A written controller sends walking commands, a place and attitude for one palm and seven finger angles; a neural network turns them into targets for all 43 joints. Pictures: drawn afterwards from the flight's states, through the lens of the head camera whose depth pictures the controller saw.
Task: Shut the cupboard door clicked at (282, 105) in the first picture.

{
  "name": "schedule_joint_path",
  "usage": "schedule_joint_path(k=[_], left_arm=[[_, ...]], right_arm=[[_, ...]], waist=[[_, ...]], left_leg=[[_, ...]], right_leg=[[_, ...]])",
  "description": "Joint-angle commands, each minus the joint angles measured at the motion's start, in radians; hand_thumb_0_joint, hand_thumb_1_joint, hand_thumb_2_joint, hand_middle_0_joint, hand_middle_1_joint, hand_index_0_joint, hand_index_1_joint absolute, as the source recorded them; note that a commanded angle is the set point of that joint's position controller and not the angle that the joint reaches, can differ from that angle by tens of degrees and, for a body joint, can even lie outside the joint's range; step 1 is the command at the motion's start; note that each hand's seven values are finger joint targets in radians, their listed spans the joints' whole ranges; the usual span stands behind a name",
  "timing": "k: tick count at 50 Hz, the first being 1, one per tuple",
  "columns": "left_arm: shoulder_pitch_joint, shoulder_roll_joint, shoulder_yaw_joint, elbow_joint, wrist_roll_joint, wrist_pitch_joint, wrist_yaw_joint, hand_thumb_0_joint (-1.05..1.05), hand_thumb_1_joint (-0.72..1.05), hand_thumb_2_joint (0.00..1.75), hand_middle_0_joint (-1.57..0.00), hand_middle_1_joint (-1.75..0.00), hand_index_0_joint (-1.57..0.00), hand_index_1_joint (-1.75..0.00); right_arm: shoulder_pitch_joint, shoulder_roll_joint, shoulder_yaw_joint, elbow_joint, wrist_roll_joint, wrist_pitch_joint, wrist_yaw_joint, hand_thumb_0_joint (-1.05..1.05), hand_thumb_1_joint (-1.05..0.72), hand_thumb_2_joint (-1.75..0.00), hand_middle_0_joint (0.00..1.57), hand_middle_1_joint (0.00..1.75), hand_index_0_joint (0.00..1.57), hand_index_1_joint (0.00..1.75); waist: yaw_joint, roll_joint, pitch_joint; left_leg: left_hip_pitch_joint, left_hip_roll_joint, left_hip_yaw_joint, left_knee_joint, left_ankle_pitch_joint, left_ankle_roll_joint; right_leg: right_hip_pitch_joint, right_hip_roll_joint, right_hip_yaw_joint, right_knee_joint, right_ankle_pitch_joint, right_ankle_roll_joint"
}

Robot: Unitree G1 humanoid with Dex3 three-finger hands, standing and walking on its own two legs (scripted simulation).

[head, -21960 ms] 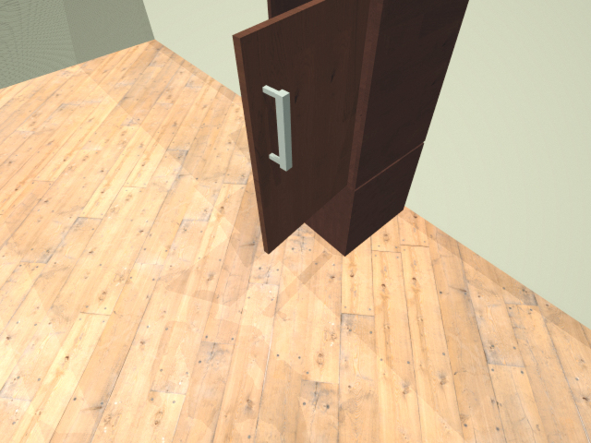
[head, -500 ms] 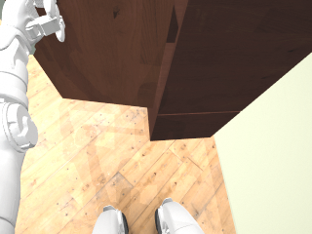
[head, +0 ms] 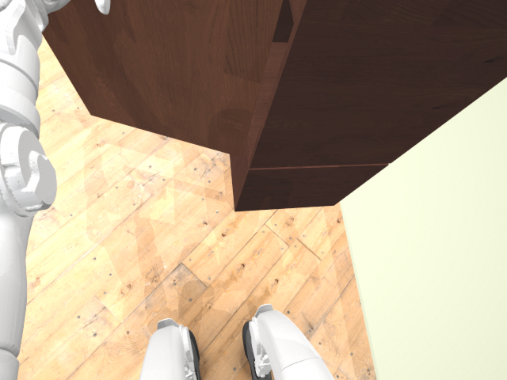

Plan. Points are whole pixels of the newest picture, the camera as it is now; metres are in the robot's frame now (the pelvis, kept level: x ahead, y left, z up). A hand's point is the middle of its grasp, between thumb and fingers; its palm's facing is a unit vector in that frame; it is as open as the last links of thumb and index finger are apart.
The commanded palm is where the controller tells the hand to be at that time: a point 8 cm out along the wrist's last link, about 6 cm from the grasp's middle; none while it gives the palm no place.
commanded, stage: pull the fist back off the door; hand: left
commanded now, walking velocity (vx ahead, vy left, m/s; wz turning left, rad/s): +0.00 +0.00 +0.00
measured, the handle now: out of the picture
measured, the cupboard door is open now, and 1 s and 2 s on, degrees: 71 64 64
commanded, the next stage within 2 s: draw the hand back to the body in 0.86 s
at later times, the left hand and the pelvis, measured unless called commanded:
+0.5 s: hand out of the picture +0.61 +0.08 +0.16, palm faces +0.07 -1.00 +0.00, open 3.1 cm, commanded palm +0.57 +0.12 +0.15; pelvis +0.03 -0.01 +0.03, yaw +0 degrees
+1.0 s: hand (116, 29) +0.53 +0.07 +0.15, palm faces +0.03 -1.00 -0.02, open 3.1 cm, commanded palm +0.50 +0.13 +0.15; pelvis +0.02 -0.02 +0.04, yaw +2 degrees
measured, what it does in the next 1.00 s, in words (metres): stands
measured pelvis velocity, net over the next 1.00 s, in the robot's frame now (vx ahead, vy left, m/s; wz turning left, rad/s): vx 0.02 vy -0.02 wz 0.04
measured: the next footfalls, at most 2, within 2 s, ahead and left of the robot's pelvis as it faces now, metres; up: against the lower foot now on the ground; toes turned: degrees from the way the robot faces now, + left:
none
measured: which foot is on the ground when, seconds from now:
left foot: down 0.00-1.00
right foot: down 0.00-1.00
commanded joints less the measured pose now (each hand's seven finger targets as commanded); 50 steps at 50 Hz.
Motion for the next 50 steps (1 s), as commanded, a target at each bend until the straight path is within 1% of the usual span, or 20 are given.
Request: schedule_joint_path(k=[1, 3, 6, 8, 9, 12, 17, 19, 21, 23, 29, 30, 33, 37, 39, 41, 44, 47, 49, 50], left_arm=[[-0.577, 0.048, 0.187, -0.188, -0.046, -0.006, 0.304, 0.00, 0.90, 0.90, -1.30, -1.50, -1.30, -1.50], [-0.546, 0.040, 0.215, -0.180, -0.013, -0.004, 0.435, 0.00, 0.90, 0.90, -1.30, -1.50, -1.30, -1.50], [-0.551, 0.042, 0.189, -0.280, 0.136, -0.063, 0.619, 0.00, 0.90, 0.90, -1.30, -1.50, -1.30, -1.50], [-0.505, 0.072, 0.172, -0.324, 0.209, -0.116, 0.636, 0.00, 0.90, 0.90, -1.30, -1.50, -1.30, -1.50], [-0.510, 0.089, 0.168, -0.359, 0.217, -0.133, 0.625, 0.00, 0.90, 0.90, -1.30, -1.50, -1.30, -1.50], [-0.457, 0.039, 0.130, -0.341, 0.174, -0.118, 0.540, 0.00, 0.90, 0.90, -1.30, -1.50, -1.30, -1.50], [-0.343, 0.088, 0.230, -0.374, 0.051, -0.083, 0.461, 0.00, 0.90, 0.90, -1.30, -1.50, -1.30, -1.50], [-0.295, 0.021, 0.204, -0.399, 0.034, -0.121, 0.469, 0.00, 0.90, 0.90, -1.30, -1.50, -1.30, -1.50], [-0.215, 0.010, 0.209, -0.389, 0.040, -0.165, 0.485, 0.00, 0.90, 0.90, -1.30, -1.50, -1.30, -1.50], [-0.146, -0.057, 0.164, -0.395, 0.040, -0.204, 0.491, 0.00, 0.90, 0.90, -1.30, -1.50, -1.30, -1.50], [0.114, -0.158, 0.113, -0.385, 0.006, -0.184, 0.446, 0.00, 0.90, 0.90, -1.30, -1.50, -1.30, -1.50], [0.111, -0.184, 0.098, -0.405, -0.010, -0.180, 0.441, 0.00, 0.90, 0.90, -1.30, -1.50, -1.30, -1.50], [0.060, -0.140, 0.142, -0.504, -0.043, -0.212, 0.449, 0.00, 0.90, 0.90, -1.30, -1.50, -1.30, -1.50], [0.010, -0.210, 0.072, -0.727, -0.054, -0.326, 0.466, 0.00, 0.90, 0.90, -1.30, -1.50, -1.30, -1.50], [0.049, -0.241, 0.036, -0.707, -0.037, -0.350, 0.467, 0.00, 0.90, 0.90, -1.30, -1.50, -1.30, -1.50], [0.035, -0.277, -0.006, -0.613, -0.022, -0.327, 0.466, 0.00, 0.90, 0.90, -1.30, -1.50, -1.30, -1.50], [0.037, -0.300, -0.026, -0.442, -0.021, -0.242, 0.470, 0.00, 0.90, 0.90, -1.30, -1.50, -1.30, -1.50], [0.007, -0.268, 0.022, -0.382, -0.046, -0.195, 0.483, 0.00, 0.90, 0.90, -1.30, -1.50, -1.30, -1.50], [-0.032, -0.220, 0.065, -0.382, -0.057, -0.210, 0.490, 0.00, 0.90, 0.90, -1.30, -1.50, -1.30, -1.50], [0.020, -0.183, 0.116, -0.392, -0.064, -0.224, 0.490, 0.00, 0.90, 0.90, -1.30, -1.50, -1.30, -1.50]], right_arm=[[0.323, -0.182, -0.052, -0.042, -0.025, -0.005, 0.026, 0.00, -0.90, -0.90, 0.20, 0.30, 0.20, 0.30], [0.343, -0.184, -0.059, -0.050, -0.048, 0.004, 0.050, 0.00, -0.90, -0.90, 0.20, 0.30, 0.20, 0.30], [0.370, -0.172, -0.063, -0.072, -0.091, 0.018, 0.105, 0.00, -0.90, -0.90, 0.20, 0.30, 0.20, 0.30], [0.383, -0.177, -0.076, -0.077, -0.097, 0.031, 0.129, 0.00, -0.90, -0.90, 0.20, 0.30, 0.20, 0.30], [0.386, -0.179, -0.083, -0.080, -0.093, 0.043, 0.133, 0.00, -0.90, -0.90, 0.20, 0.30, 0.20, 0.30], [0.391, -0.179, -0.096, -0.086, -0.069, 0.065, 0.132, 0.00, -0.90, -0.90, 0.20, 0.30, 0.20, 0.30], [0.377, -0.172, -0.093, -0.109, -0.037, 0.089, 0.104, 0.00, -0.90, -0.90, 0.20, 0.30, 0.20, 0.30], [0.367, -0.156, -0.093, -0.107, -0.038, 0.082, 0.106, 0.00, -0.90, -0.90, 0.20, 0.30, 0.20, 0.30], [0.367, -0.152, -0.096, -0.098, -0.041, 0.077, 0.112, 0.00, -0.90, -0.90, 0.20, 0.30, 0.20, 0.30], [0.354, -0.147, -0.101, -0.094, -0.040, 0.073, 0.116, 0.00, -0.90, -0.90, 0.20, 0.30, 0.20, 0.30], [0.311, -0.147, -0.118, -0.117, -0.018, 0.097, 0.122, 0.00, -0.90, -0.90, 0.20, 0.30, 0.20, 0.30], [0.295, -0.144, -0.120, -0.122, -0.013, 0.098, 0.120, 0.00, -0.90, -0.90, 0.20, 0.30, 0.20, 0.30], [0.261, -0.147, -0.124, -0.125, -0.004, 0.098, 0.106, 0.00, -0.90, -0.90, 0.20, 0.30, 0.20, 0.30], [0.197, -0.125, -0.127, -0.125, 0.001, 0.070, 0.100, 0.00, -0.90, -0.90, 0.20, 0.30, 0.20, 0.30], [0.177, -0.120, -0.130, -0.104, 0.003, 0.062, 0.099, 0.00, -0.90, -0.90, 0.20, 0.30, 0.20, 0.30], [0.164, -0.124, -0.131, -0.082, 0.008, 0.066, 0.097, 0.00, -0.90, -0.90, 0.20, 0.30, 0.20, 0.30], [0.154, -0.134, -0.127, -0.070, 0.019, 0.075, 0.086, 0.00, -0.90, -0.90, 0.20, 0.30, 0.20, 0.30], [0.142, -0.142, -0.115, -0.080, 0.021, 0.074, 0.074, 0.00, -0.90, -0.90, 0.20, 0.30, 0.20, 0.30], [0.131, -0.141, -0.106, -0.084, 0.016, 0.065, 0.070, 0.00, -0.90, -0.90, 0.20, 0.30, 0.20, 0.30], [0.126, -0.142, -0.105, -0.099, 0.016, 0.059, 0.071, 0.00, -0.90, -0.90, 0.20, 0.30, 0.20, 0.30]], waist=[[-0.075, 0.203, -0.579], [-0.081, 0.144, -0.582], [-0.065, 0.221, -0.637], [-0.047, 0.231, -0.701], [-0.045, 0.239, -0.728], [-0.037, 0.201, -0.736], [0.020, 0.132, -0.720], [0.023, 0.107, -0.656], [0.031, 0.060, -0.578], [0.035, 0.065, -0.537], [0.096, 0.021, -0.490], [0.094, 0.008, -0.478], [0.103, -0.013, -0.486], [0.116, 0.096, -0.578], [0.115, 0.082, -0.573], [0.084, 0.023, -0.493], [0.065, -0.053, -0.372], [0.073, -0.055, -0.354], [0.075, -0.062, -0.395], [0.107, -0.076, -0.438]], left_leg=[[0.571, 0.011, -0.121, -0.070, 0.355, 0.000], [0.554, 0.013, -0.132, -0.068, 0.370, 0.000], [0.571, 0.004, -0.119, -0.046, 0.437, -0.004], [0.625, 0.003, -0.121, -0.045, 0.508, -0.011], [0.652, 0.003, -0.115, -0.058, 0.526, -0.014], [0.678, -0.013, -0.100, -0.101, 0.520, -0.011], [0.633, -0.030, -0.052, -0.177, 0.475, -0.002], [0.635, -0.031, -0.040, -0.191, 0.486, -0.001], [0.610, -0.030, -0.033, -0.203, 0.463, 0.001], [0.633, -0.034, -0.024, -0.213, 0.479, 0.001], [0.663, -0.050, 0.008, -0.257, 0.526, -0.003], [0.662, -0.052, 0.012, -0.265, 0.503, -0.002], [0.670, -0.057, 0.016, -0.278, 0.470, 0.000], [0.810, -0.055, 0.009, -0.254, 0.540, -0.005], [0.836, -0.046, -0.010, -0.250, 0.552, -0.011], [0.798, -0.043, -0.012, -0.257, 0.478, -0.009], [0.719, -0.047, -0.012, -0.290, 0.347, -0.008], [0.677, -0.056, -0.010, -0.311, 0.289, -0.007], [0.658, -0.056, -0.015, -0.305, 0.292, -0.006], [0.655, -0.060, -0.012, -0.303, 0.299, -0.005]], right_leg=[[0.017, 0.023, 0.028, -0.130, 0.237, -0.003], [0.022, 0.016, 0.019, -0.117, 0.244, 0.008], [0.026, 0.013, 0.021, -0.098, 0.278, 0.006], [0.057, 0.017, 0.024, -0.094, 0.320, -0.001], [0.094, 0.018, 0.026, -0.102, 0.348, -0.003], [0.201, 0.027, 0.031, -0.143, 0.412, -0.005], [0.405, 0.031, 0.051, -0.213, 0.501, 0.000], [0.407, 0.033, 0.052, -0.231, 0.523, 0.004], [0.411, 0.033, 0.053, -0.242, 0.514, 0.006], [0.402, 0.031, 0.054, -0.251, 0.531, 0.005], [0.495, 0.023, 0.055, -0.275, 0.628, 0.002], [0.500, 0.021, 0.056, -0.284, 0.623, 0.004], [0.543, 0.017, 0.068, -0.292, 0.630, 0.010], [0.521, 0.018, 0.068, -0.262, 0.646, 0.003], [0.485, 0.017, 0.060, -0.250, 0.612, 0.002], [0.438, 0.014, 0.058, -0.264, 0.554, 0.008], [0.396, 0.010, 0.058, -0.301, 0.446, 0.013], [0.415, 0.004, 0.064, -0.315, 0.398, 0.009], [0.440, -0.001, 0.071, -0.303, 0.401, 0.011], [0.472, 0.000, 0.075, -0.299, 0.408, 0.009]])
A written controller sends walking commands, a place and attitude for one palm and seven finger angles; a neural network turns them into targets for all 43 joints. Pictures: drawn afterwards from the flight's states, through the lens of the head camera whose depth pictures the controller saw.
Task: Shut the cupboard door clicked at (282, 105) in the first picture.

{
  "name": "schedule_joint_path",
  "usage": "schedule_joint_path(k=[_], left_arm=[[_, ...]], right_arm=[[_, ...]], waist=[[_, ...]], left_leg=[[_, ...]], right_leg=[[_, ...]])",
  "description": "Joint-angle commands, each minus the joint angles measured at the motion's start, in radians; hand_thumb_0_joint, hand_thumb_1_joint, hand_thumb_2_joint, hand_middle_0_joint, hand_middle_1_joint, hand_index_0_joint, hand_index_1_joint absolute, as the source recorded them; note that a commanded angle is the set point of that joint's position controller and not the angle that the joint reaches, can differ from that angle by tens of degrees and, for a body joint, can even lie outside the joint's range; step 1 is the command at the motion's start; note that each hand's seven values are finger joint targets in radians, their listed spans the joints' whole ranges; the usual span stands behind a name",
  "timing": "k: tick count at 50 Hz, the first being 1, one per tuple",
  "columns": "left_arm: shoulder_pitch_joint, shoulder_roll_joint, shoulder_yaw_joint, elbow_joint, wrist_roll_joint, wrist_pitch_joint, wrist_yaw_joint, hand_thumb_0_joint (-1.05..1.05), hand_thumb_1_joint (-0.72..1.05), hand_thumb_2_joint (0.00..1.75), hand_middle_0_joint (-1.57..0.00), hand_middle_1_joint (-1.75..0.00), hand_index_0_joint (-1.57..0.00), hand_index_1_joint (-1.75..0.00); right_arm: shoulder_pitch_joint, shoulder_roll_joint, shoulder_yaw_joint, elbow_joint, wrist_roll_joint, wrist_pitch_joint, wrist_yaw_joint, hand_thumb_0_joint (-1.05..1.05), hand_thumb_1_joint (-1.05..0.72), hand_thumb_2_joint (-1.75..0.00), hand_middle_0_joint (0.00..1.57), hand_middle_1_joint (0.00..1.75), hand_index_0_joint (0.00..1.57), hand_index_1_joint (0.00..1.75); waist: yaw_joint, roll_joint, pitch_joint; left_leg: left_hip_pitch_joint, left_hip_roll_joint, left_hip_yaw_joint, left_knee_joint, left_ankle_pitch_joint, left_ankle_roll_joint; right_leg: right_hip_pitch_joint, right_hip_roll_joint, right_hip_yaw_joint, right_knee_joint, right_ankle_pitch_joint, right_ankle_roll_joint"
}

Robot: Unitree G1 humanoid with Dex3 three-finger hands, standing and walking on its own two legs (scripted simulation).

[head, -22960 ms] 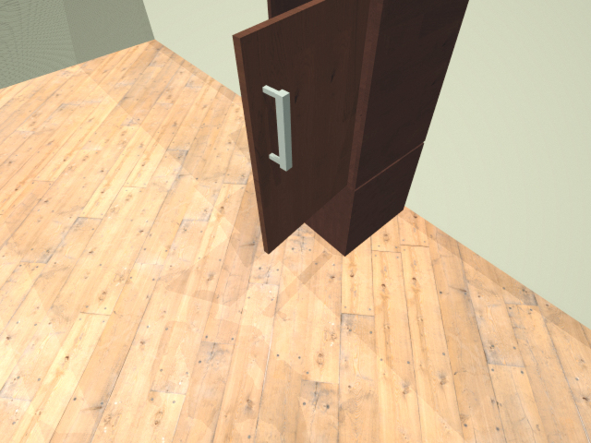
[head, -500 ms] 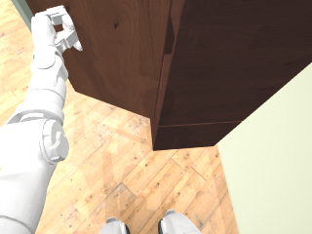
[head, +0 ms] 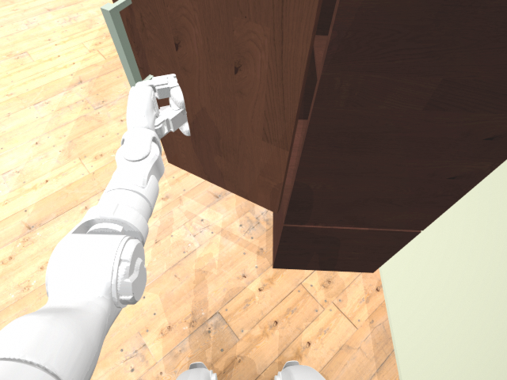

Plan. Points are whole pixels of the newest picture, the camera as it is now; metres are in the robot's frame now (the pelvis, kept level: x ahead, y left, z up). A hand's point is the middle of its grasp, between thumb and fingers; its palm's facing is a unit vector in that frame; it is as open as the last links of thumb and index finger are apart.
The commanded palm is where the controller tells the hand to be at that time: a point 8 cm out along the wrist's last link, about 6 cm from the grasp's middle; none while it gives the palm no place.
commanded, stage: draw the hand back to the body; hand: left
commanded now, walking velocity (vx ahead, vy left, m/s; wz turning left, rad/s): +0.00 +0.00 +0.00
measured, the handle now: (132, 49) +0.69 +0.17 +0.10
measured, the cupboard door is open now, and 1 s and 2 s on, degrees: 64 64 64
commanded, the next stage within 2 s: step back with the hand held close in 1.56 s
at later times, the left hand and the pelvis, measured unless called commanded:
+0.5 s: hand (109, 163) +0.39 +0.16 +0.15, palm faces +0.00 -1.00 -0.02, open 3.1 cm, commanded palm +0.34 +0.21 +0.16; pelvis +0.00 +0.01 +0.03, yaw -1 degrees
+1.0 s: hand out of the picture +0.25 +0.25 +0.18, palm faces +0.35 -0.88 -0.31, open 4.7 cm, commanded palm +0.20 +0.29 +0.21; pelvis +0.01 +0.01 +0.05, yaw +0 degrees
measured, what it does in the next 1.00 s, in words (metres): stands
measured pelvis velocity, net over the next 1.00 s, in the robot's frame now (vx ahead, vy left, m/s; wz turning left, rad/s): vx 0.01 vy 0.01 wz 0.00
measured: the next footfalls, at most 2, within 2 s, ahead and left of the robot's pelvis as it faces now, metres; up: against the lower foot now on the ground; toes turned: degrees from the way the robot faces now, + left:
none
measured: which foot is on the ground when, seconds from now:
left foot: down 0.00-1.00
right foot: down 0.00-1.00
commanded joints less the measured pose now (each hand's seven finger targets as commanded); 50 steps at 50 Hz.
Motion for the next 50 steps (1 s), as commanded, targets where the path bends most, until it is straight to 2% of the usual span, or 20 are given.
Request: schedule_joint_path(k=[1, 2, 4, 5, 7, 10, 12, 15, 17, 21, 24, 25, 27, 28, 29, 33, 36, 39, 45, 50], left_arm=[[-0.435, 0.267, 0.128, -0.216, -0.022, -0.095, 0.005, 0.00, 0.90, 0.90, -1.30, -1.50, -1.30, -1.50], [-0.381, 0.330, 0.183, -0.250, -0.018, -0.123, 0.002, 0.00, 0.90, 0.90, -1.30, -1.50, -1.30, -1.50], [-0.278, 0.349, 0.183, -0.329, 0.006, -0.164, -0.019, 0.00, 0.90, 0.90, -1.30, -1.50, -1.30, -1.50], [-0.218, 0.327, 0.160, -0.360, 0.018, -0.171, -0.033, 0.00, 0.90, 0.90, -1.30, -1.50, -1.30, -1.50], [-0.099, 0.321, 0.148, -0.390, 0.022, -0.154, -0.061, 0.00, 0.90, 0.90, -1.30, -1.50, -1.30, -1.50], [-0.041, 0.248, 0.096, -0.510, -0.056, -0.079, -0.113, 0.00, 0.90, 0.90, -1.30, -1.50, -1.30, -1.50], [-0.042, 0.216, 0.073, -0.619, -0.116, -0.043, -0.142, 0.00, 0.90, 0.90, -1.30, -1.50, -1.30, -1.50], [-0.022, 0.167, 0.008, -0.788, -0.147, -0.034, -0.161, 0.00, 0.90, 0.90, -1.30, -1.50, -1.30, -1.50], [0.037, 0.173, -0.003, -0.864, -0.139, -0.036, -0.162, 0.00, 0.90, 0.90, -1.30, -1.50, -1.30, -1.50], [0.266, 0.176, 0.009, -0.863, -0.144, 0.022, -0.171, 0.00, 0.90, 0.90, -1.24, -1.44, -1.24, -1.44], [0.373, 0.191, 0.025, -0.946, -0.160, 0.088, -0.186, 0.00, 0.90, 0.90, -1.16, -1.35, -1.16, -1.35], [0.390, 0.196, -0.046, -1.105, -0.072, 0.070, -0.115, 0.00, 0.90, 0.90, -1.13, -1.32, -1.13, -1.32], [0.544, 0.196, -0.024, -1.151, -0.065, 0.096, -0.059, 0.00, 0.90, 0.90, -1.08, -1.26, -1.08, -1.26], [0.569, 0.220, -0.004, -1.188, -0.057, 0.108, -0.042, 0.00, 0.90, 0.90, -1.05, -1.23, -1.05, -1.23], [0.575, 0.198, -0.027, -1.227, -0.052, 0.118, -0.032, 0.00, 0.90, 0.90, -1.02, -1.20, -1.02, -1.20], [0.640, 0.223, -0.005, -1.337, -0.027, 0.144, 0.004, 0.00, 0.90, 0.90, -0.92, -1.08, -0.92, -1.08], [0.700, 0.187, -0.030, -1.440, -0.019, 0.158, 0.017, 0.00, 0.90, 0.90, -0.83, -0.99, -0.83, -0.99], [0.808, 0.174, -0.037, -1.522, -0.017, 0.171, 0.023, 0.00, 0.90, 0.90, -0.75, -0.90, -0.75, -0.90], [1.028, 0.236, 0.073, -1.611, -0.016, 0.190, 0.037, 0.00, 0.90, 0.90, -0.58, -0.72, -0.58, -0.72], [1.163, 0.279, 0.160, -1.719, -0.016, 0.183, 0.044, 0.00, 0.90, 0.90, -0.45, -0.57, -0.45, -0.57]], right_arm=[[0.203, -0.169, -0.051, -0.054, -0.007, -0.021, -0.013, 0.00, -0.90, -0.90, 0.20, 0.30, 0.20, 0.30], [0.206, -0.171, -0.051, -0.068, -0.010, -0.020, -0.015, 0.00, -0.90, -0.90, 0.20, 0.30, 0.20, 0.30], [0.187, -0.155, -0.048, -0.102, -0.007, -0.019, -0.013, 0.00, -0.90, -0.90, 0.20, 0.30, 0.20, 0.30], [0.181, -0.149, -0.046, -0.119, -0.005, -0.017, -0.010, 0.00, -0.90, -0.90, 0.20, 0.30, 0.20, 0.30], [0.176, -0.149, -0.051, -0.139, 0.007, -0.006, -0.012, 0.00, -0.90, -0.90, 0.20, 0.30, 0.20, 0.30], [0.133, -0.150, -0.057, -0.167, 0.039, 0.001, -0.028, 0.00, -0.90, -0.90, 0.20, 0.30, 0.20, 0.30], [0.105, -0.150, -0.057, -0.172, 0.055, -0.006, -0.045, 0.00, -0.90, -0.90, 0.20, 0.30, 0.20, 0.30], [0.065, -0.138, -0.056, -0.159, 0.064, -0.032, -0.064, 0.00, -0.90, -0.90, 0.20, 0.30, 0.20, 0.30], [0.049, -0.135, -0.053, -0.151, 0.064, -0.052, -0.071, 0.00, -0.90, -0.90, 0.20, 0.30, 0.20, 0.30], [-0.016, -0.131, -0.037, -0.156, 0.070, -0.071, -0.073, 0.00, -0.90, -0.90, 0.20, 0.30, 0.20, 0.30], [-0.078, -0.130, -0.029, -0.187, 0.080, -0.076, -0.079, 0.00, -0.90, -0.90, 0.20, 0.30, 0.20, 0.30], [-0.127, -0.092, -0.027, -0.217, 0.077, -0.055, -0.094, 0.00, -0.90, -0.90, 0.20, 0.30, 0.20, 0.30], [-0.159, -0.099, -0.024, -0.230, 0.071, -0.040, -0.113, 0.00, -0.90, -0.90, 0.20, 0.30, 0.20, 0.30], [-0.181, -0.101, -0.020, -0.228, 0.073, -0.032, -0.118, 0.00, -0.90, -0.90, 0.20, 0.30, 0.20, 0.30], [-0.196, -0.095, -0.015, -0.231, 0.073, -0.029, -0.121, 0.00, -0.90, -0.90, 0.20, 0.30, 0.20, 0.30], [-0.230, -0.088, -0.001, -0.229, 0.067, -0.028, -0.129, 0.00, -0.90, -0.90, 0.20, 0.30, 0.20, 0.30], [-0.238, -0.078, 0.006, -0.228, 0.056, -0.039, -0.125, 0.00, -0.90, -0.90, 0.20, 0.30, 0.20, 0.30], [-0.247, -0.078, 0.010, -0.233, 0.048, -0.046, -0.122, 0.00, -0.90, -0.90, 0.20, 0.30, 0.20, 0.30], [-0.266, -0.077, 0.015, -0.234, 0.033, -0.045, -0.115, 0.00, -0.90, -0.90, 0.20, 0.30, 0.20, 0.30], [-0.280, -0.068, 0.012, -0.236, 0.029, -0.050, -0.113, 0.00, -0.90, -0.90, 0.20, 0.30, 0.20, 0.30]], waist=[[-0.019, -0.054, -0.428], [0.014, -0.045, -0.481], [0.058, -0.008, -0.534], [0.070, -0.008, -0.532], [0.083, -0.027, -0.501], [0.068, -0.109, -0.411], [0.062, -0.093, -0.385], [0.061, -0.035, -0.340], [0.070, 0.023, -0.309], [0.113, -0.016, -0.199], [0.146, -0.021, -0.183], [0.136, -0.033, -0.177], [0.147, -0.106, -0.147], [0.150, -0.100, -0.132], [0.147, -0.098, -0.118], [0.150, -0.013, -0.063], [0.150, 0.062, -0.061], [0.158, 0.048, -0.057], [0.184, -0.029, -0.028], [0.202, 0.035, -0.020]], left_leg=[[0.265, -0.039, -0.019, -0.069, 0.252, 0.023], [0.270, -0.040, -0.017, -0.072, 0.285, 0.023], [0.284, -0.041, 0.001, -0.077, 0.324, 0.022], [0.287, -0.042, 0.008, -0.083, 0.334, 0.023], [0.282, -0.040, 0.020, -0.100, 0.330, 0.027], [0.300, -0.034, 0.036, -0.149, 0.272, 0.034], [0.346, -0.035, 0.039, -0.175, 0.246, 0.036], [0.441, -0.027, 0.025, -0.202, 0.255, 0.039], [0.487, -0.027, 0.020, -0.215, 0.258, 0.040], [0.459, -0.029, 0.010, -0.270, 0.192, 0.035], [0.482, -0.031, 0.010, -0.301, 0.205, 0.033], [0.538, -0.036, 0.021, -0.339, 0.225, 0.032], [0.545, -0.028, 0.015, -0.366, 0.229, 0.034], [0.565, -0.022, 0.013, -0.381, 0.241, 0.033], [0.585, -0.021, 0.015, -0.396, 0.239, 0.033], [0.653, -0.017, 0.009, -0.450, 0.247, 0.027], [0.714, -0.013, -0.001, -0.478, 0.288, 0.016], [0.745, -0.007, -0.011, -0.502, 0.331, 0.013], [0.734, -0.009, -0.008, -0.520, 0.365, 0.012], [0.722, -0.014, 0.000, -0.515, 0.389, 0.008]], right_leg=[[0.164, 0.013, 0.062, -0.109, 0.400, 0.024], [0.220, 0.012, 0.066, -0.093, 0.439, 0.021], [0.280, 0.010, 0.072, -0.080, 0.499, 0.019], [0.297, 0.012, 0.068, -0.081, 0.514, 0.019], [0.337, 0.015, 0.071, -0.099, 0.531, 0.020], [0.371, 0.021, 0.072, -0.173, 0.520, 0.032], [0.386, 0.019, 0.076, -0.214, 0.484, 0.036], [0.351, 0.025, 0.058, -0.242, 0.441, 0.030], [0.327, 0.024, 0.053, -0.252, 0.412, 0.027], [0.334, 0.013, 0.044, -0.280, 0.323, 0.021], [0.379, 0.004, 0.038, -0.291, 0.328, 0.016], [0.405, -0.018, 0.077, -0.351, 0.332, 0.021], [0.446, -0.022, 0.065, -0.373, 0.320, 0.026], [0.451, -0.023, 0.065, -0.384, 0.330, 0.025], [0.460, -0.023, 0.063, -0.396, 0.321, 0.026], [0.478, -0.019, 0.053, -0.447, 0.302, 0.017], [0.516, -0.016, 0.042, -0.462, 0.326, 0.008], [0.550, -0.014, 0.035, -0.477, 0.348, 0.007], [0.597, -0.015, 0.028, -0.500, 0.385, 0.012], [0.622, -0.022, 0.028, -0.502, 0.398, 0.011]])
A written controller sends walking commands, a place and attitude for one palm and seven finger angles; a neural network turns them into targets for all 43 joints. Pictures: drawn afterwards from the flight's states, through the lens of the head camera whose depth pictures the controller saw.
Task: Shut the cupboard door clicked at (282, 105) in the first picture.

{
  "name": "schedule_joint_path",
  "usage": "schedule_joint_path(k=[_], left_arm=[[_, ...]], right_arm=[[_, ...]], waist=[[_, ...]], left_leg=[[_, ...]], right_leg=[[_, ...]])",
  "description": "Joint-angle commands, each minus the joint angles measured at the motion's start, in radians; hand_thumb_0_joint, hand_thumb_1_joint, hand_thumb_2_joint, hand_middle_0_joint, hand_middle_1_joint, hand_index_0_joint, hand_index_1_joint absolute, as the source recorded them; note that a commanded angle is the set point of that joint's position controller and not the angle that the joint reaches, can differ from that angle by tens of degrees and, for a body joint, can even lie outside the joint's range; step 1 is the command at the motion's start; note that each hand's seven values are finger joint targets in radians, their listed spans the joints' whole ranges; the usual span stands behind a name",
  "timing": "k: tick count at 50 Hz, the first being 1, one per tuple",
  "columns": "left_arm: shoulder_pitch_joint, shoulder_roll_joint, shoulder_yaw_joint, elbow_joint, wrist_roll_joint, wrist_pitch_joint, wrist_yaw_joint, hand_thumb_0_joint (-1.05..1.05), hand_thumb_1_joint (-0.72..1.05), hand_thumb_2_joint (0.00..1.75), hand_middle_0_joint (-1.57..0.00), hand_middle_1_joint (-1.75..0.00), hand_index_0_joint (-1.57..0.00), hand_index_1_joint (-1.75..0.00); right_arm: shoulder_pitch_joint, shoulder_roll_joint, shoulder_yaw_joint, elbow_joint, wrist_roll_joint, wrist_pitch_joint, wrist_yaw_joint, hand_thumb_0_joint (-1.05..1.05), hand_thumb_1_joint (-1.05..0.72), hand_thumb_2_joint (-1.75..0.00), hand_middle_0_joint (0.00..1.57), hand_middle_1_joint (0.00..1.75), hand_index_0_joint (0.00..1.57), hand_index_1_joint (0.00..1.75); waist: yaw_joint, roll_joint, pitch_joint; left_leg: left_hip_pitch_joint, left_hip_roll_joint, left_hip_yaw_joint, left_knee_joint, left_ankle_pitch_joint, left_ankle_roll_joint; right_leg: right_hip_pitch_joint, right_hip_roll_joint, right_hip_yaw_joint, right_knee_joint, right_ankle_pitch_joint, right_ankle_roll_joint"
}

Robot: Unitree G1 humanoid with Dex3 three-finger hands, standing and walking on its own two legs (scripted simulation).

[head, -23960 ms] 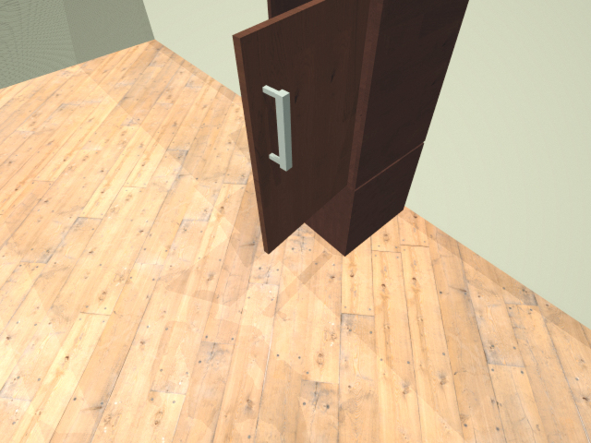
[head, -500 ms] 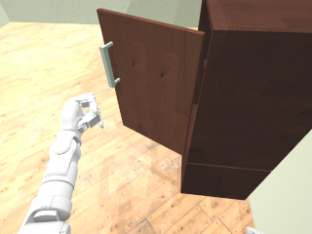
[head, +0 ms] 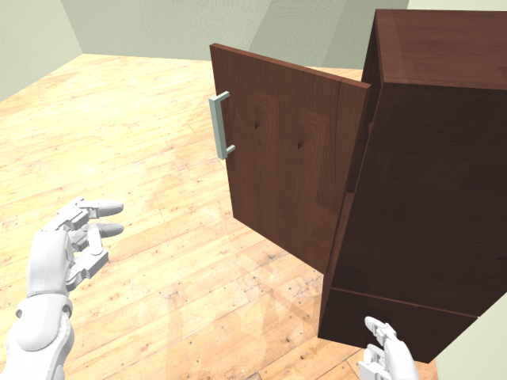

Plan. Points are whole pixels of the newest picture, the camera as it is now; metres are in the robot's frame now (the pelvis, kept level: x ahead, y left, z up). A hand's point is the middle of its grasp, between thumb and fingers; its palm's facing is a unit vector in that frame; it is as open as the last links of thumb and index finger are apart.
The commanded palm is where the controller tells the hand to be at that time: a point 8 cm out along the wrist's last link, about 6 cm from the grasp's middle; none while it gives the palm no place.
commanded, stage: draw the hand back to the body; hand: left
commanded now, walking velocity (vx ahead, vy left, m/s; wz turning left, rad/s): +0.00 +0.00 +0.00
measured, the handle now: (223, 126) +0.68 +0.16 +0.06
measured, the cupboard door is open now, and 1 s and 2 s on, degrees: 64 64 64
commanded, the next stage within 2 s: step back with the hand held close in 0.56 s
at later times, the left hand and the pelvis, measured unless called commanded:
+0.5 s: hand (69, 279) +0.19 +0.25 +0.15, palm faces +0.46 -0.80 -0.39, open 7.3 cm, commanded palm +0.14 +0.29 +0.17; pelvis +0.00 -0.01 +0.00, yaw +0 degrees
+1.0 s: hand (63, 268) +0.20 +0.27 +0.15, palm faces +0.36 -0.79 -0.50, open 7.4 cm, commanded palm +0.14 +0.31 +0.17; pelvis +0.00 +0.01 -0.01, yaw -1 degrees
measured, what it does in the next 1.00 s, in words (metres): stands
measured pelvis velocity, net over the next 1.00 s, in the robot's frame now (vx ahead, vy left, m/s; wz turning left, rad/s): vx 0.00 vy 0.01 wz -0.02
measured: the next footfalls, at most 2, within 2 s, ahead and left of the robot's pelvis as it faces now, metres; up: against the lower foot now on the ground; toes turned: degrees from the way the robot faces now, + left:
right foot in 1.86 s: -0.20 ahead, -0.11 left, +0.00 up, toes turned +3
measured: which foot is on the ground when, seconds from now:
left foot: down 0.00-1.00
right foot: down 0.00-1.00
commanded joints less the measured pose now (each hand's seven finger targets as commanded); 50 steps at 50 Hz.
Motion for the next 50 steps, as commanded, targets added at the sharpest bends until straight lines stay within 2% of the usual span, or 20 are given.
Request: schedule_joint_path(k=[1, 6, 7, 9, 10, 14, 17, 21, 22, 25, 33, 34, 35, 36, 37, 38, 40, 46, 47, 50], left_arm=[[-0.068, 0.221, 0.181, -0.305, -0.003, -0.076, 0.023, 0.00, 0.90, 0.90, -0.42, -0.54, -0.42, -0.54], [0.081, 0.237, 0.235, -0.381, -0.003, -0.086, 0.032, 0.00, 0.90, 0.90, -0.28, -0.39, -0.28, -0.39], [0.126, 0.254, 0.263, -0.365, -0.006, -0.087, 0.035, 0.00, 0.90, 0.90, -0.25, -0.36, -0.25, -0.36], [0.161, 0.262, 0.286, -0.391, -0.007, -0.095, 0.038, 0.00, 0.90, 0.90, -0.20, -0.30, -0.20, -0.30], [0.144, 0.225, 0.249, -0.374, -0.003, -0.095, 0.036, 0.00, 0.90, 0.90, -0.20, -0.30, -0.20, -0.30], [0.068, 0.207, 0.215, -0.339, 0.008, -0.097, 0.045, 0.00, 0.90, 0.90, -0.20, -0.30, -0.20, -0.30], [0.060, 0.227, 0.228, -0.326, 0.011, -0.102, 0.050, 0.00, 0.90, 0.90, -0.20, -0.30, -0.20, -0.30], [0.083, 0.242, 0.248, -0.384, 0.011, -0.115, 0.052, 0.00, 0.90, 0.90, -0.20, -0.30, -0.20, -0.30], [0.090, 0.265, 0.265, -0.394, 0.012, -0.117, 0.054, 0.00, 0.90, 0.90, -0.20, -0.30, -0.20, -0.30], [0.099, 0.251, 0.261, -0.402, 0.011, -0.118, 0.052, 0.00, 0.90, 0.90, -0.20, -0.30, -0.20, -0.30], [0.147, 0.222, 0.256, -0.329, -0.002, -0.107, 0.036, 0.00, 0.90, 0.90, -0.20, -0.30, -0.20, -0.30], [0.141, 0.226, 0.259, -0.341, 0.000, -0.108, 0.036, 0.00, 0.90, 0.90, -0.20, -0.30, -0.20, -0.30], [0.059, 0.329, 0.345, -0.388, 0.006, -0.142, 0.046, 0.00, 0.90, 0.90, -0.20, -0.30, -0.20, -0.30], [0.131, 0.271, 0.294, -0.325, 0.007, -0.147, 0.044, 0.00, 0.90, 0.90, -0.20, -0.30, -0.20, -0.30], [0.136, 0.278, 0.293, -0.333, 0.013, -0.148, 0.045, 0.00, 0.90, 0.90, -0.20, -0.30, -0.20, -0.30], [0.147, 0.252, 0.263, -0.336, 0.018, -0.153, 0.045, 0.00, 0.90, 0.90, -0.20, -0.30, -0.20, -0.30], [0.177, 0.260, 0.270, -0.342, 0.016, -0.159, 0.053, 0.00, 0.90, 0.90, -0.20, -0.30, -0.20, -0.30], [0.235, 0.328, 0.337, -0.469, 0.008, -0.154, 0.073, 0.00, 0.90, 0.90, -0.20, -0.30, -0.20, -0.30], [0.253, 0.353, 0.362, -0.469, 0.005, -0.149, 0.075, 0.00, 0.90, 0.90, -0.20, -0.30, -0.20, -0.30], [0.281, 0.332, 0.356, -0.474, -0.001, -0.143, 0.077, 0.00, 0.90, 0.90, -0.20, -0.30, -0.20, -0.30]], right_arm=[[-0.123, -0.113, -0.058, -0.153, -0.009, -0.057, -0.004, 0.00, -0.90, -0.90, 0.20, 0.30, 0.20, 0.30], [-0.124, -0.111, -0.069, -0.146, -0.008, -0.081, -0.002, 0.00, -0.90, -0.90, 0.20, 0.30, 0.20, 0.30], [-0.122, -0.118, -0.073, -0.142, -0.010, -0.087, -0.004, 0.00, -0.90, -0.90, 0.20, 0.30, 0.20, 0.30], [-0.119, -0.116, -0.077, -0.143, -0.008, -0.094, -0.007, 0.00, -0.90, -0.90, 0.20, 0.30, 0.20, 0.30], [-0.119, -0.117, -0.076, -0.135, -0.008, -0.098, -0.007, 0.00, -0.90, -0.90, 0.20, 0.30, 0.20, 0.30], [-0.103, -0.132, -0.086, -0.117, -0.009, -0.118, -0.017, 0.00, -0.90, -0.90, 0.20, 0.30, 0.20, 0.30], [-0.106, -0.136, -0.088, -0.109, -0.011, -0.127, -0.025, 0.00, -0.90, -0.90, 0.20, 0.30, 0.20, 0.30], [-0.114, -0.123, -0.086, -0.118, -0.014, -0.136, -0.025, 0.00, -0.90, -0.90, 0.20, 0.30, 0.20, 0.30], [-0.112, -0.127, -0.086, -0.113, -0.015, -0.140, -0.024, 0.00, -0.90, -0.90, 0.20, 0.30, 0.20, 0.30], [-0.119, -0.115, -0.079, -0.116, -0.014, -0.143, -0.022, 0.00, -0.90, -0.90, 0.20, 0.30, 0.20, 0.30], [-0.109, -0.117, -0.084, -0.122, -0.012, -0.127, -0.018, 0.00, -0.90, -0.90, 0.20, 0.30, 0.20, 0.30], [-0.105, -0.118, -0.086, -0.122, -0.012, -0.125, -0.017, 0.00, -0.90, -0.90, 0.20, 0.30, 0.20, 0.30], [-0.107, -0.153, -0.099, -0.144, -0.002, -0.102, -0.012, 0.00, -0.90, -0.90, 0.20, 0.30, 0.20, 0.30], [-0.103, -0.142, -0.098, -0.126, -0.008, -0.089, -0.013, 0.00, -0.90, -0.90, 0.20, 0.30, 0.20, 0.30], [-0.109, -0.142, -0.100, -0.127, -0.010, -0.081, -0.012, 0.00, -0.90, -0.90, 0.20, 0.30, 0.20, 0.30], [-0.105, -0.133, -0.099, -0.130, -0.007, -0.072, -0.009, 0.00, -0.90, -0.90, 0.20, 0.30, 0.20, 0.30], [-0.097, -0.135, -0.105, -0.135, -0.006, -0.059, -0.012, 0.00, -0.90, -0.90, 0.20, 0.30, 0.20, 0.30], [-0.096, -0.149, -0.117, -0.187, -0.001, -0.010, -0.033, 0.00, -0.90, -0.90, 0.20, 0.30, 0.20, 0.30], [-0.098, -0.155, -0.117, -0.189, -0.003, -0.003, -0.036, 0.00, -0.90, -0.90, 0.20, 0.30, 0.20, 0.30], [-0.085, -0.152, -0.117, -0.207, 0.000, 0.015, -0.036, 0.00, -0.90, -0.90, 0.20, 0.30, 0.20, 0.30]], waist=[[-0.003, 0.000, -0.123], [0.002, 0.017, -0.083], [0.006, -0.028, -0.059], [0.008, -0.033, -0.053], [-0.002, -0.019, -0.027], [-0.018, -0.041, 0.004], [-0.010, -0.056, 0.000], [0.006, -0.011, -0.087], [0.008, -0.017, -0.084], [0.007, 0.031, -0.052], [0.005, -0.050, -0.017], [0.004, -0.042, -0.034], [-0.029, -0.032, -0.007], [-0.037, -0.072, -0.031], [-0.034, -0.088, -0.027], [-0.040, -0.094, -0.058], [-0.042, -0.088, -0.115], [-0.047, -0.029, -0.246], [-0.043, -0.017, -0.253], [-0.047, -0.023, -0.240]], left_leg=[[0.066, 0.028, -0.030, -0.048, 0.232, -0.011], [0.050, 0.030, -0.020, -0.043, 0.211, -0.010], [0.034, 0.030, -0.022, -0.044, 0.193, -0.006], [0.034, 0.031, -0.019, -0.044, 0.180, -0.003], [0.030, 0.029, -0.017, -0.047, 0.158, -0.003], [0.039, 0.028, -0.018, -0.053, 0.102, 0.005], [0.040, 0.025, -0.021, -0.056, 0.077, 0.010], [0.064, 0.018, -0.010, -0.040, 0.139, 0.012], [0.054, 0.019, -0.014, -0.038, 0.148, 0.009], [0.049, 0.019, -0.007, -0.039, 0.153, 0.002], [0.041, 0.029, 0.001, -0.043, 0.172, 0.006], [0.043, 0.029, 0.001, -0.041, 0.180, 0.006], [-0.018, 0.051, -0.015, 0.036, 0.108, 0.021], [-0.025, 0.045, -0.025, 0.072, 0.087, 0.020], [-0.032, 0.040, -0.024, 0.091, 0.087, 0.017], [-0.047, 0.041, -0.022, 0.106, 0.090, 0.014], [-0.049, 0.048, -0.022, 0.109, 0.127, 0.012], [0.005, 0.093, -0.045, 0.087, 0.508, 0.010], [-0.001, 0.098, -0.053, 0.087, 0.534, 0.009], [-0.052, 0.117, -0.068, 0.071, 0.530, 0.005]], right_leg=[[-0.015, 0.005, -0.005, -0.041, 0.236, -0.012], [-0.037, 0.001, -0.004, -0.053, 0.206, -0.007], [-0.044, 0.002, -0.005, -0.065, 0.190, -0.005], [-0.051, 0.001, -0.002, -0.064, 0.173, -0.005], [-0.073, 0.000, -0.001, -0.067, 0.149, -0.004], [-0.120, -0.003, 0.003, -0.079, 0.084, 0.001], [-0.117, -0.004, 0.009, -0.091, 0.054, 0.000], [-0.063, -0.010, 0.015, -0.068, 0.127, -0.001], [-0.053, -0.008, 0.015, -0.072, 0.135, -0.003], [-0.065, -0.009, 0.014, -0.072, 0.145, -0.003], [-0.075, -0.007, 0.016, -0.077, 0.168, 0.004], [-0.068, -0.006, 0.016, -0.071, 0.176, 0.002], [-0.166, -0.073, 0.118, -0.120, 0.220, 0.001], [-0.177, -0.110, 0.135, -0.119, 0.242, -0.005], [-0.186, -0.126, 0.148, -0.118, 0.297, -0.002], [-0.172, -0.144, 0.145, -0.097, 0.316, -0.011], [-0.146, -0.151, 0.135, -0.054, 0.381, -0.019], [-0.084, -0.081, 0.053, 0.099, 0.569, 0.006], [-0.083, -0.076, 0.053, 0.110, 0.564, 0.006], [-0.078, -0.062, 0.051, 0.137, 0.501, 0.005]])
